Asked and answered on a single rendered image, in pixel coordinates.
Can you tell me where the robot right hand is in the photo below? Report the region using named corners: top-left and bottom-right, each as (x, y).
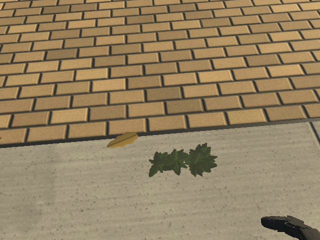
top-left (261, 215), bottom-right (320, 240)

